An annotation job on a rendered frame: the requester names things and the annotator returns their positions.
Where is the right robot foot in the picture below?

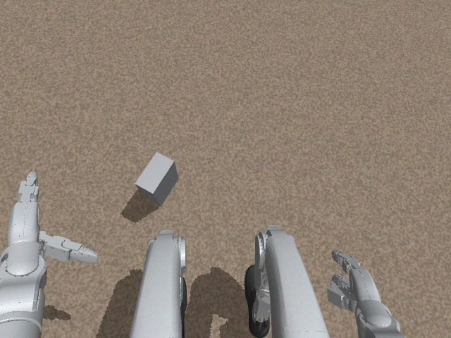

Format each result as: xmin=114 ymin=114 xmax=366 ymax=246
xmin=245 ymin=265 xmax=270 ymax=338

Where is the right robot hand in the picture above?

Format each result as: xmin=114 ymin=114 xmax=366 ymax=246
xmin=327 ymin=251 xmax=381 ymax=314

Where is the left robot arm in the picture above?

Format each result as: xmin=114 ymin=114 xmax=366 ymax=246
xmin=0 ymin=242 xmax=47 ymax=338

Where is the carton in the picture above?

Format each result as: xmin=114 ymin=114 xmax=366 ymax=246
xmin=135 ymin=152 xmax=179 ymax=206

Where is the right robot arm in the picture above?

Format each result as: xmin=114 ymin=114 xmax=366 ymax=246
xmin=355 ymin=299 xmax=406 ymax=338

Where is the left robot hand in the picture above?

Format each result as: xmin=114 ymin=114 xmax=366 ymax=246
xmin=7 ymin=171 xmax=98 ymax=263

